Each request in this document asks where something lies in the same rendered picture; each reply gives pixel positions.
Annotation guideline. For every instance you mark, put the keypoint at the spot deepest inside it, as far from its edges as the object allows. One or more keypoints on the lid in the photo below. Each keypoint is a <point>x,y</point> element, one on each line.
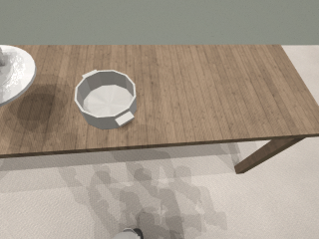
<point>17,75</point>

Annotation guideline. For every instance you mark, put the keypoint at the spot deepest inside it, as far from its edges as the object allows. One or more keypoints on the left robot shin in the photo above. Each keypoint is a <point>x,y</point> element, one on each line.
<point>129,230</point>

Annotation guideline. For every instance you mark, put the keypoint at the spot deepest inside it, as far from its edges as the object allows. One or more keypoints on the table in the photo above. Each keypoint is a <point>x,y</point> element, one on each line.
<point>185,94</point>

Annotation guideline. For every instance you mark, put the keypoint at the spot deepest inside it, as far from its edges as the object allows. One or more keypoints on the pot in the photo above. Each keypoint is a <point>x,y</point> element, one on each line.
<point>107,99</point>

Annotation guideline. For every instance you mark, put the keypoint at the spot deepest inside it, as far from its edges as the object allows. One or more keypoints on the robot left foot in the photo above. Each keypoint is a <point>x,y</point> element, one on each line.
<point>139,232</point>

